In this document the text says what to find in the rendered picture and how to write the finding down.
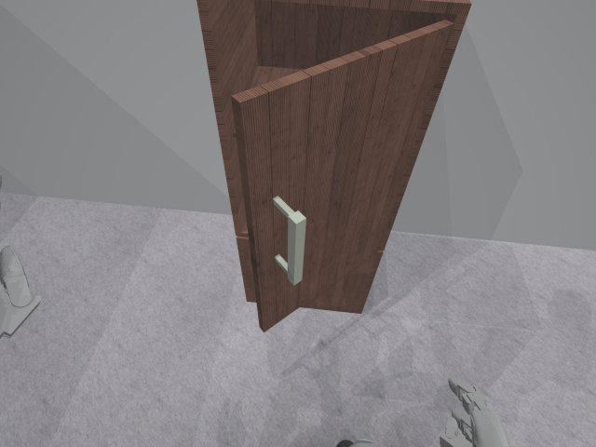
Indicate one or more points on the handle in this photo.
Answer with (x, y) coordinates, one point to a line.
(296, 242)

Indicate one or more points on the robot left hand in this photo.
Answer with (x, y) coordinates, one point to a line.
(20, 303)

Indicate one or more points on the robot right hand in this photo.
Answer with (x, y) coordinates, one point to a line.
(482, 429)

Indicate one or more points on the cupboard door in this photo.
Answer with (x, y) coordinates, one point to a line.
(332, 141)

